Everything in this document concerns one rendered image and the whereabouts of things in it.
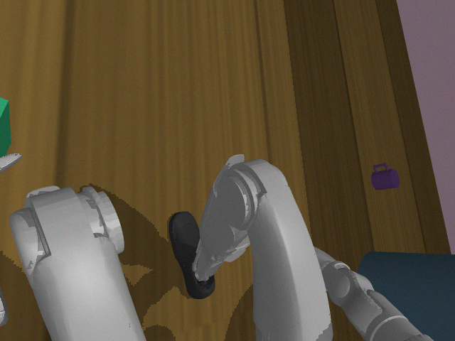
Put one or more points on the right robot hand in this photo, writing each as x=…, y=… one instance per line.
x=323, y=258

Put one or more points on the right robot foot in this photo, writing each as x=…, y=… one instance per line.
x=184, y=236

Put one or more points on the right robot arm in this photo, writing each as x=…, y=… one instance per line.
x=371, y=314

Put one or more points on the left robot hand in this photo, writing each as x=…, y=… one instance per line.
x=8, y=161

